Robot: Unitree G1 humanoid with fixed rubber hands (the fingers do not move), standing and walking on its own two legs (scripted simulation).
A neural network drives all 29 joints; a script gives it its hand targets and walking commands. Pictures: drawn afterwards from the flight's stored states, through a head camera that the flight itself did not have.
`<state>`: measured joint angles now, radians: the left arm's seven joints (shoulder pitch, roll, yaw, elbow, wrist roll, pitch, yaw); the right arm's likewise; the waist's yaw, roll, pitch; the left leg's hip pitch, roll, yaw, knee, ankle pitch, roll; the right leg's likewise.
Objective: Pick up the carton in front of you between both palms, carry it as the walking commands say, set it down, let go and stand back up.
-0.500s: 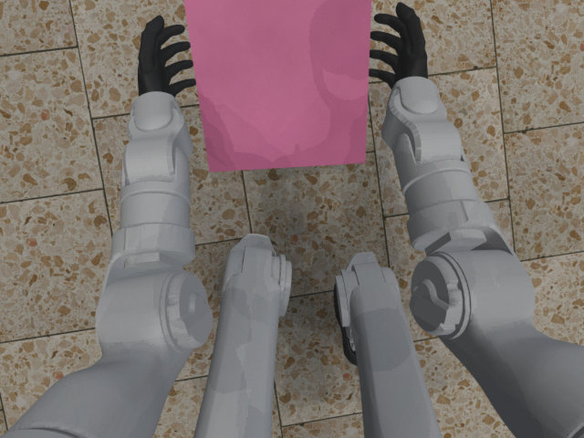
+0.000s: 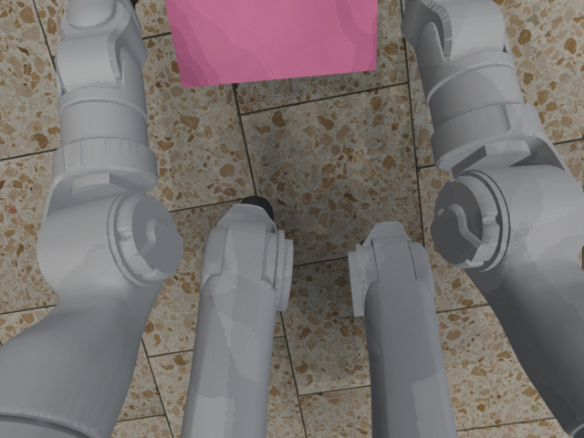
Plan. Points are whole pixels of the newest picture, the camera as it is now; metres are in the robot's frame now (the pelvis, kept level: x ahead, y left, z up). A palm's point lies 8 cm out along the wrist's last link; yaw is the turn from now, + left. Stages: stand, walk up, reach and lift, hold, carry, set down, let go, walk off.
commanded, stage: set down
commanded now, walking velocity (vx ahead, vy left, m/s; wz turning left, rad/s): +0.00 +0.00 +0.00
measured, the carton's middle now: out of the picture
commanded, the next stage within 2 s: none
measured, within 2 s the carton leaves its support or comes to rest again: rests again in 0.32 s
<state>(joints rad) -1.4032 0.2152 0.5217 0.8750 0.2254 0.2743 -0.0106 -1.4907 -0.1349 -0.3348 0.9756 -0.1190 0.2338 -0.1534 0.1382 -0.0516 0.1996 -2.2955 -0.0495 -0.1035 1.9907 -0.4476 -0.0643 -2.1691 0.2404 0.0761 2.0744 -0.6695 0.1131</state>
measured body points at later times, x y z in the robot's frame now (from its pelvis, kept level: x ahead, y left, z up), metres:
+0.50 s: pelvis +0.02 +0.00 +0.00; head +0.40 +0.04 +0.23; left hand +0.54 +0.28 -0.17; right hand +0.61 -0.02 -0.17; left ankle +0.13 +0.14 -0.38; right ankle +0.09 -0.12 -0.38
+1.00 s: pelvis +0.02 +0.00 -0.02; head +0.40 +0.03 +0.22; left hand +0.53 +0.28 -0.20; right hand +0.60 -0.02 -0.19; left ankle +0.13 +0.14 -0.38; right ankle +0.09 -0.12 -0.38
